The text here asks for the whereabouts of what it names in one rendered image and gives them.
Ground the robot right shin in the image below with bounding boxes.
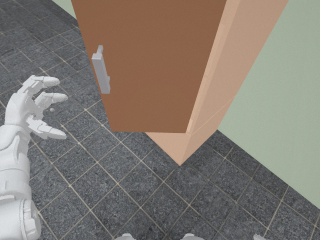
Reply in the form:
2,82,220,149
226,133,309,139
183,233,194,238

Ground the left robot hand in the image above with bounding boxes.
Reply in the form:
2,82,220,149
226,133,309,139
4,75,68,140

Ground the robot left forearm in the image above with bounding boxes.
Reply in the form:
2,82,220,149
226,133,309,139
0,124,32,205

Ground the left robot upper arm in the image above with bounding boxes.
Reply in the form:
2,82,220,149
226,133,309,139
0,198,41,240

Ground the cupboard door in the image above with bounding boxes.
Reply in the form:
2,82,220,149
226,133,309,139
71,0,227,133

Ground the handle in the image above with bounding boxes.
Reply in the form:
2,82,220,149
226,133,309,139
91,45,111,94

